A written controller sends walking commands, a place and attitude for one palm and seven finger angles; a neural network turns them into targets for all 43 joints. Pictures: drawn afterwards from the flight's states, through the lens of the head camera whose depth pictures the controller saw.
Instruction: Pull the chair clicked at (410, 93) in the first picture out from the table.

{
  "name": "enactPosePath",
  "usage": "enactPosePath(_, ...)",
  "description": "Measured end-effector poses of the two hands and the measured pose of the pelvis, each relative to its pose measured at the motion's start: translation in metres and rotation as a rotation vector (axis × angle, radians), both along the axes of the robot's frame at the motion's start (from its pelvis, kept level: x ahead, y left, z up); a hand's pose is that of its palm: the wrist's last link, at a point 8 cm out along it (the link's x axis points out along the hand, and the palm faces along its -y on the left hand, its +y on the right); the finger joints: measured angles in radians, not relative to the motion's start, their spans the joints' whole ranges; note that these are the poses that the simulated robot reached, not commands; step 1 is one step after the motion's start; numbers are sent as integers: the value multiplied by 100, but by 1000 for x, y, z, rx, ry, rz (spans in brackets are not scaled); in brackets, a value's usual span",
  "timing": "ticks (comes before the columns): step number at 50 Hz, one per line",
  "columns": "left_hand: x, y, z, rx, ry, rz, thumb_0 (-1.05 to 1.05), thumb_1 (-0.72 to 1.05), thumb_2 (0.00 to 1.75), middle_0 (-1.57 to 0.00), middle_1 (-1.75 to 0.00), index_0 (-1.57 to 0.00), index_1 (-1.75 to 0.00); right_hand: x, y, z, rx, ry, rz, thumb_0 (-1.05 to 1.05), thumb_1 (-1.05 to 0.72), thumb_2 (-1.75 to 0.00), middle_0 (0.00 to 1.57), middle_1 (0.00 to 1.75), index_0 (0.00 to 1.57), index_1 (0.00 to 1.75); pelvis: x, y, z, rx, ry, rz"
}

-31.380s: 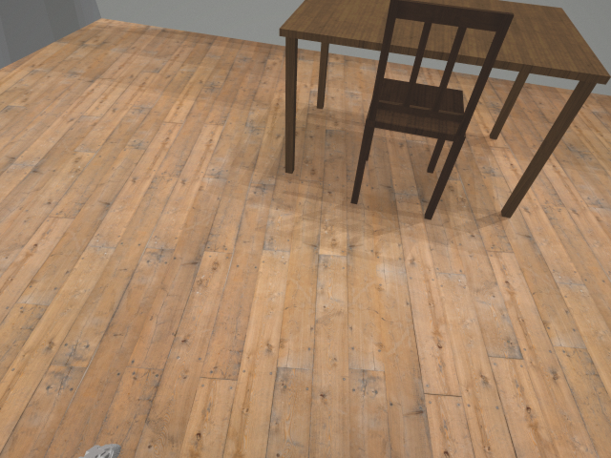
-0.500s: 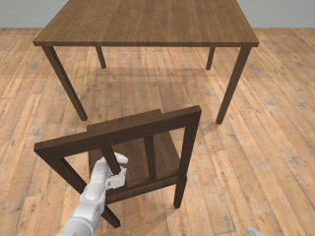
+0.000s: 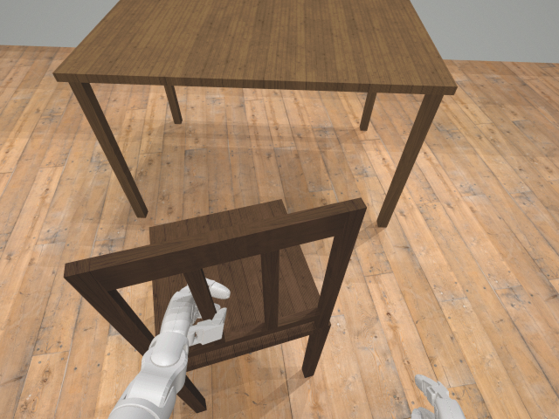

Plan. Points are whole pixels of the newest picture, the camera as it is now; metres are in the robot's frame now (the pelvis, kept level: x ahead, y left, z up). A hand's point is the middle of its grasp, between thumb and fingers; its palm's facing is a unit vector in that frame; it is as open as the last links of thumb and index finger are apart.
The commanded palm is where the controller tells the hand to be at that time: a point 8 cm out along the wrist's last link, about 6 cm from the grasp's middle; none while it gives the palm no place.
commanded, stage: open the thumb and straighten the fingers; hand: left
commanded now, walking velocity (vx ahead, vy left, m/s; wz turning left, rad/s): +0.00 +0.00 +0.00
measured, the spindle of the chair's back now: (207, 309) +0.30 +0.14 -0.08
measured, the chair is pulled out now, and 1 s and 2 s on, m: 0.59 0.59 0.59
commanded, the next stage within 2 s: draw the fingers out of the gap in 0.72 s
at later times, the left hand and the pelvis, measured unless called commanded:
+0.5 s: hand (208, 320) +0.28 +0.13 -0.07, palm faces -0.05 -0.99 -0.14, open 14.6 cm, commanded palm +0.26 +0.19 -0.05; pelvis +0.01 +0.00 -0.03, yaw +2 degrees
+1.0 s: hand (193, 344) +0.24 +0.15 -0.07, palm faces -0.02 -0.99 -0.15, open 17.5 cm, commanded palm +0.22 +0.20 -0.05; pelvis +0.02 +0.00 -0.04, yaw +4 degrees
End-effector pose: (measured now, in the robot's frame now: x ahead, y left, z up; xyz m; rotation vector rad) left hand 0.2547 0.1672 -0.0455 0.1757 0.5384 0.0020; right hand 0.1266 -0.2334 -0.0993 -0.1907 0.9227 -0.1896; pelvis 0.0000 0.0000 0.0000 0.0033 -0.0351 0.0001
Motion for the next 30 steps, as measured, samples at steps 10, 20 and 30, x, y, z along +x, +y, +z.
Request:
enactPosePath(10, 5, 11, 0, -30, -51, -28, 3, 34, 63, -28, -128, -49, -144, -15, -18, -7, 5, 4, 15, 2, -90, -90, 20, 30, 20, 29, 1, 1, -12, -1, 117, 28)
enactPosePath(20, 8, 20, -4, -14, -6, -2, 1, -34, 30, -34, -112, -40, -117, 7, -15, -20, 11, -51, 45, 2, -90, -90, 20, 30, 20, 29, 7, 5, -24, 1, 182, 32)
enactPosePath(30, 6, 20, -8, -13, 9, 9, 0, -52, 21, -18, -53, -18, -53, 42, -3, -22, 27, -131, 103, 2, -90, -90, 20, 30, 20, 29, 14, 0, -34, -2, 202, 47)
